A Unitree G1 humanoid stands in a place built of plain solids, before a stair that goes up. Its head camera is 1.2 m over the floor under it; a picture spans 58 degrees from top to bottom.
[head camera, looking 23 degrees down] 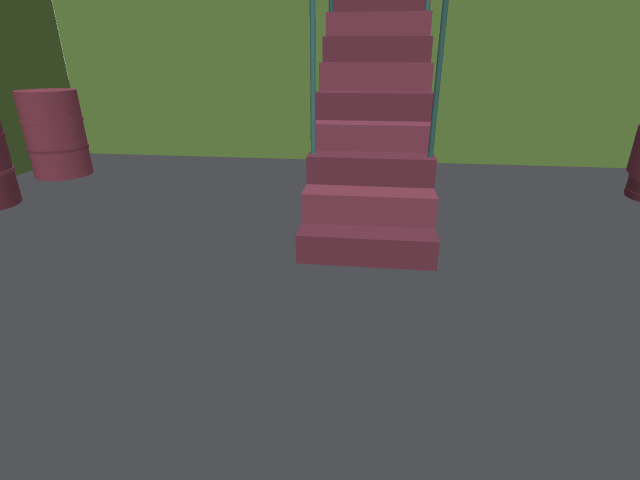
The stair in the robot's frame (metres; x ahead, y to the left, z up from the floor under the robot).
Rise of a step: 0.19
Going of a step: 0.23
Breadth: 0.86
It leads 7 degrees to the right of straight ahead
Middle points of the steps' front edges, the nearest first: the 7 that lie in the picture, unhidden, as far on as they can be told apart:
2.40 -0.28 0.19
2.62 -0.31 0.39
2.85 -0.34 0.58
3.08 -0.36 0.76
3.30 -0.39 0.95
3.53 -0.42 1.15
3.75 -0.45 1.34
